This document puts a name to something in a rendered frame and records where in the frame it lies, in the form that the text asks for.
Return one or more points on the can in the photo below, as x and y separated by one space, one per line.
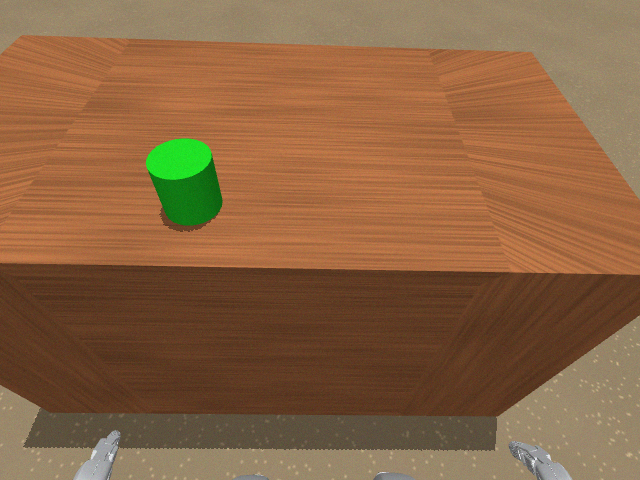
185 179

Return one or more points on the right robot hand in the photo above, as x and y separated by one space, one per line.
538 462

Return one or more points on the left robot hand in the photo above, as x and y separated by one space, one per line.
99 467

